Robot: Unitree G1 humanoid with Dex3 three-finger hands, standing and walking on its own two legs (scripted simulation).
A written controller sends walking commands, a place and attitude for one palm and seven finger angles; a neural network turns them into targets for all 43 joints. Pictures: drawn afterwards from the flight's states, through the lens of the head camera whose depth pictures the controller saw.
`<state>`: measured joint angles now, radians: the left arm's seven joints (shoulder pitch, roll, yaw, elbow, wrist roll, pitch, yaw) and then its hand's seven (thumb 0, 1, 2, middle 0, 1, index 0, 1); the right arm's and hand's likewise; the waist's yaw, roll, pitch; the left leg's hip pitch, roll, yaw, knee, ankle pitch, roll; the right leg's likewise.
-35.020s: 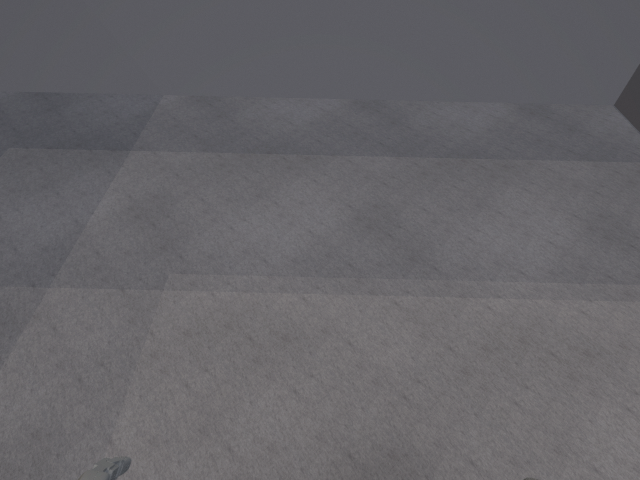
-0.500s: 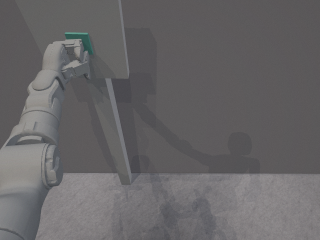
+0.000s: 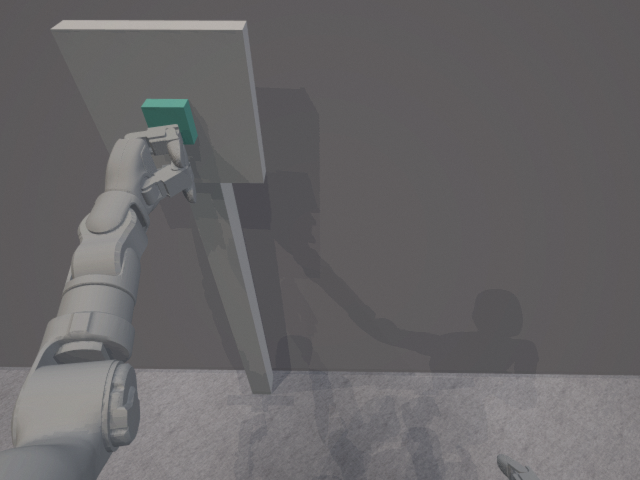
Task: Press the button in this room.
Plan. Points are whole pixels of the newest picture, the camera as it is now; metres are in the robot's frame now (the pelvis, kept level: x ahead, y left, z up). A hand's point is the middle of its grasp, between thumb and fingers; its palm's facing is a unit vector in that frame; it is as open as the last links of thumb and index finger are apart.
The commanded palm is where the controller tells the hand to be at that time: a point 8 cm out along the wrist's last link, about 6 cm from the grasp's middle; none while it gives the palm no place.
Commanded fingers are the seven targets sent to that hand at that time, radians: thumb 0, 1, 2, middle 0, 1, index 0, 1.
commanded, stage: pull the fist back off the button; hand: left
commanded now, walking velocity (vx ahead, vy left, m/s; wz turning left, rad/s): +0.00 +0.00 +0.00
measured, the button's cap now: (171, 120) +0.49 +0.20 +0.22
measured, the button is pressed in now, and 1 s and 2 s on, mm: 0 0 0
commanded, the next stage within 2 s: draw the hand back to the body in 0.38 s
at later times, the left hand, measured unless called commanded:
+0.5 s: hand (168, 200) +0.37 +0.18 +0.19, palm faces +0.07 -1.00 -0.03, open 3.1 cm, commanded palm +0.35 +0.23 +0.19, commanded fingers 0.00 0.90 0.90 -1.30 -1.50 -1.30 -1.50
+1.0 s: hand (136, 262) +0.29 +0.19 +0.18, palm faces +0.05 -1.00 -0.05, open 3.1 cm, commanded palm +0.26 +0.24 +0.19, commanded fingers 0.00 0.90 0.90 -1.30 -1.50 -1.30 -1.50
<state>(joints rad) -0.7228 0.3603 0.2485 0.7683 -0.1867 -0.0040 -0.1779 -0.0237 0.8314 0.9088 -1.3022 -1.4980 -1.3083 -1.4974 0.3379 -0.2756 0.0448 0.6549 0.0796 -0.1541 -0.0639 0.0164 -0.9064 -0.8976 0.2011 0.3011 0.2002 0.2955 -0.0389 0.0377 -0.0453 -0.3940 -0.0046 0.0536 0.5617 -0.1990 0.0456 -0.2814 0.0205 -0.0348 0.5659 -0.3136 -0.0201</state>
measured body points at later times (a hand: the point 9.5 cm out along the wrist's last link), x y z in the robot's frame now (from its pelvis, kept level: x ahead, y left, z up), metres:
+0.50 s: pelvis +0.04 -0.03 +0.01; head +0.02 -0.05 +0.46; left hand +0.36 +0.24 +0.20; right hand +0.26 -0.25 -0.06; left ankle +0.06 +0.09 -0.73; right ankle -0.01 -0.11 -0.73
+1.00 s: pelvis +0.02 -0.03 +0.00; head -0.02 -0.06 +0.45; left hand +0.28 +0.25 +0.19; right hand +0.22 -0.26 -0.07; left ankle +0.06 +0.09 -0.73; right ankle -0.01 -0.11 -0.73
